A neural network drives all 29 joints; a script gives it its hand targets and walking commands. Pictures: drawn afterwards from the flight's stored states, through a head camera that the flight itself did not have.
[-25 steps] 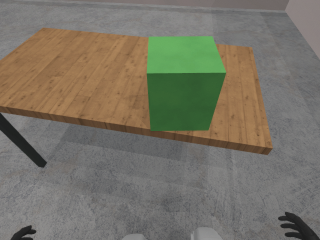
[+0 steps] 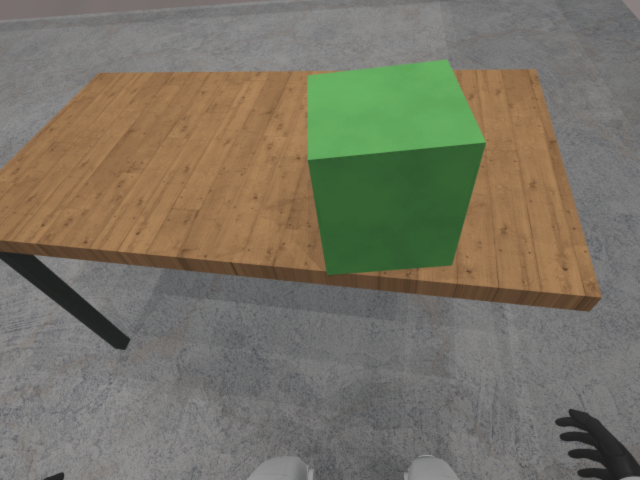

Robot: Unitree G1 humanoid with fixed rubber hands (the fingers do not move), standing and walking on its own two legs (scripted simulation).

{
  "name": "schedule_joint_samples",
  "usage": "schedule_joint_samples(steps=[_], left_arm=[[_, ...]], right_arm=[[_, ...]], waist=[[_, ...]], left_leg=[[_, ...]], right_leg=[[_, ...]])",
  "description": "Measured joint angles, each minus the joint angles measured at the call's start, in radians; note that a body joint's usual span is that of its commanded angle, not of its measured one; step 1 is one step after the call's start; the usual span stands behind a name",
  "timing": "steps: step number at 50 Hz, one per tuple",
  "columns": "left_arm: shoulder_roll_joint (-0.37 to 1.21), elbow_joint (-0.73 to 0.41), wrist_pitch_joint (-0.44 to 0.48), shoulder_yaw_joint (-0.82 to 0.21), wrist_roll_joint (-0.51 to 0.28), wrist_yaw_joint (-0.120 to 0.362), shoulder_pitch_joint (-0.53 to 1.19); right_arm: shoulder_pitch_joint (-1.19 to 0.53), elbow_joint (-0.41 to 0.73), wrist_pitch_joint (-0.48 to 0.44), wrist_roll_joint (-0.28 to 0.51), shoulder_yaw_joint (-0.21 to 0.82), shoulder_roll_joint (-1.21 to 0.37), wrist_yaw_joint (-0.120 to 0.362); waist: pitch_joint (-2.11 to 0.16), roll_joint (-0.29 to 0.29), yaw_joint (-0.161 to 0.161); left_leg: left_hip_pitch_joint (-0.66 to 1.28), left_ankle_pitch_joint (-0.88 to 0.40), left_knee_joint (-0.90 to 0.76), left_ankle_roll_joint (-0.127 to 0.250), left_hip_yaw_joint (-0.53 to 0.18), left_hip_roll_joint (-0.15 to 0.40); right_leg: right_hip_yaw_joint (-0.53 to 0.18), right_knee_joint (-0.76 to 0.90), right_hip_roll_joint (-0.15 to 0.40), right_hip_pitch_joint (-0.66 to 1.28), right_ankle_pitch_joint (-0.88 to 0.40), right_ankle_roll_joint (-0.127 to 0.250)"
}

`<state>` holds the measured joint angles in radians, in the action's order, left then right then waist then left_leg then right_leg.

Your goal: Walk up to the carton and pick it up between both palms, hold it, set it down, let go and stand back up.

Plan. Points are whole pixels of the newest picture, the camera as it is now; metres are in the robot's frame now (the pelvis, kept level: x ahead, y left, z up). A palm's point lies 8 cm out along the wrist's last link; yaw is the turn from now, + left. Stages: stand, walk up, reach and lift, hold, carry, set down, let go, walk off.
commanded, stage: walk up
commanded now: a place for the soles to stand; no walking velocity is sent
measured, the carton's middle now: (383, 174) +0.54 -0.07 +0.05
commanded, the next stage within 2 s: none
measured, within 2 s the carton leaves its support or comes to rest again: neither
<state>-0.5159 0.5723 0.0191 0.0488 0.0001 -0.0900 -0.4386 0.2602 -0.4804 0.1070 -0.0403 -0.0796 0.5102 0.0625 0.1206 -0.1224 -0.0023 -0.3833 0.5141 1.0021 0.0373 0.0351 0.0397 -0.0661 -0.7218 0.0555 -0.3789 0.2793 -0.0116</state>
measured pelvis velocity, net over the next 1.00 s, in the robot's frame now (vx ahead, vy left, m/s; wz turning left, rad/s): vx -0.01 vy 0.04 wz -0.06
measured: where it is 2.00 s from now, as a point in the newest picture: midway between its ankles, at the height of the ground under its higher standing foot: outside the picture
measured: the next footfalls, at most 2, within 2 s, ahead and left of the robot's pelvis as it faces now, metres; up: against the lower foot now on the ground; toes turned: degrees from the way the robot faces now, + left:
left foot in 0.06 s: +0.07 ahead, +0.14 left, +0.00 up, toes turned -5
right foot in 0.58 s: +0.12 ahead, -0.13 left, +0.00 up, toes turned +3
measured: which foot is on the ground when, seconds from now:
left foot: up 0.00-0.04, down 0.06-1.00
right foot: down 0.00-0.08, up 0.10-0.56, down 0.58-0.86, up 0.88-1.00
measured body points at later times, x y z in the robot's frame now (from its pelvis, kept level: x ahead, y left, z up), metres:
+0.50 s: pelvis +0.01 +0.04 +0.02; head +0.04 +0.06 +0.47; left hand +0.11 +0.37 -0.07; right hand +0.14 -0.31 -0.03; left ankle +0.03 +0.13 -0.71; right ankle +0.06 -0.13 -0.68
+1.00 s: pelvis -0.01 +0.04 +0.02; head +0.01 +0.05 +0.47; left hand +0.13 +0.38 -0.05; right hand +0.09 -0.31 -0.05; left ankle -0.01 +0.14 -0.71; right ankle +0.01 -0.13 -0.66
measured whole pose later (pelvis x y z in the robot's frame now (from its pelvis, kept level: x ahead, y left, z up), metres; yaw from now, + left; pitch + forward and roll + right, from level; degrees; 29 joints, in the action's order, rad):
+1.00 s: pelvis -0.01 +0.04 +0.02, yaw -3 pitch -5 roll -1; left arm -0.51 0.58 -0.03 0.04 0.00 -0.05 -0.30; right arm 0.25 -0.64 0.05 -0.02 -0.08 0.48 0.03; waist 0.13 0.00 0.00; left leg -0.20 0.37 0.65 0.03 0.06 0.04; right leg -0.14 -0.96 -0.02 -0.41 0.39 -0.02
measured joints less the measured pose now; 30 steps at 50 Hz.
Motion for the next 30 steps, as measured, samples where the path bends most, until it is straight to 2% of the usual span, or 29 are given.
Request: schedule_joint_samples(steps=[3,5,8,10,13,17,20,25,30], left_arm=[[-0.017,-0.003,-0.005,0.000,0.000,0.000,0.008],[-0.028,-0.002,-0.016,0.000,0.000,0.001,0.029],[-0.005,-0.003,-0.033,-0.001,0.000,0.001,0.052],[-0.005,-0.003,-0.037,-0.001,0.000,0.001,0.063],[-0.009,-0.003,-0.037,-0.001,0.000,0.006,0.063],[-0.005,0.001,-0.037,-0.001,0.000,0.016,0.063],[0.008,0.005,-0.037,-0.003,0.000,0.018,0.066],[0.035,0.006,-0.037,-0.009,0.000,0.022,0.070],[0.022,0.008,-0.037,-0.009,0.000,0.026,0.068]], right_arm=[[0.001,-0.015,-0.003,0.012,0.000,0.000,0.000],[0.003,-0.047,-0.013,0.013,0.000,-0.012,0.000],[0.005,-0.084,-0.014,0.014,0.000,-0.017,-0.007],[0.005,-0.088,-0.019,0.015,0.000,-0.019,-0.016],[0.003,-0.088,-0.037,0.018,0.000,-0.019,-0.030],[0.003,-0.088,-0.045,0.018,0.001,-0.020,-0.037],[0.003,-0.086,-0.046,0.018,0.001,-0.020,-0.040],[0.003,-0.067,-0.046,0.018,0.001,-0.020,-0.040],[-0.016,-0.054,-0.042,0.021,0.001,-0.020,-0.040]], waist=[[0.003,0.001,0.001],[0.018,0.040,0.000],[0.013,0.054,0.001],[0.011,0.082,0.000],[0.004,0.129,0.000],[0.004,0.170,-0.001],[0.004,0.177,-0.001],[0.004,0.144,-0.001],[0.006,0.092,-0.001]], left_leg=[[0.040,-0.029,-0.172,0.000,-0.001,-0.001],[0.057,-0.124,-0.192,-0.002,0.019,-0.023],[0.087,-0.125,-0.216,0.000,0.019,-0.009],[0.107,-0.142,-0.264,0.001,0.020,-0.009],[0.110,-0.181,-0.329,0.001,0.023,-0.011],[0.111,-0.205,-0.373,0.005,0.026,-0.012],[0.112,-0.204,-0.375,0.005,0.026,-0.012],[0.113,-0.200,-0.368,0.005,0.027,-0.012],[0.098,-0.135,-0.251,-0.006,0.030,-0.010]], right_leg=[[-0.015,-0.008,0.012,-0.012,0.002,0.000],[-0.038,-0.057,0.025,-0.015,0.032,0.000],[-0.036,-0.236,-0.034,-0.033,0.154,0.000],[-0.038,-0.326,-0.054,-0.036,0.159,0.000],[-0.039,-0.350,-0.058,-0.037,0.160,0.000],[-0.040,-0.288,-0.058,-0.037,0.160,0.000],[-0.040,-0.209,-0.058,-0.038,0.161,0.000],[-0.039,-0.097,-0.058,-0.035,0.139,0.000],[-0.035,0.052,-0.060,0.031,-0.058,-0.004]])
